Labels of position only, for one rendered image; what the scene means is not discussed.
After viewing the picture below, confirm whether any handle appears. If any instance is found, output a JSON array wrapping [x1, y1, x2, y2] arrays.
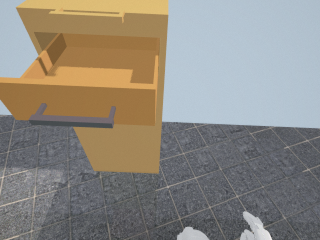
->
[[29, 103, 116, 129], [48, 11, 124, 24]]

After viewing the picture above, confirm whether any right robot hand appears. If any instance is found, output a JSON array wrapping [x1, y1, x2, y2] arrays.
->
[[240, 211, 272, 240]]

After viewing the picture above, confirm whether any right robot thigh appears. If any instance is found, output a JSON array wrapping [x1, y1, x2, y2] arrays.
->
[[177, 229, 209, 240]]

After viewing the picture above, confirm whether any drawer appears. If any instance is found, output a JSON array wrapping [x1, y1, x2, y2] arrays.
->
[[0, 33, 160, 126]]

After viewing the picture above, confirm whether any cabinet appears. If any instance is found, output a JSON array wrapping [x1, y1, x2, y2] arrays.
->
[[16, 0, 169, 174]]

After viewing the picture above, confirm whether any robot right shin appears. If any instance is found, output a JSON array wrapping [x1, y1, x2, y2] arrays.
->
[[183, 227, 193, 231]]

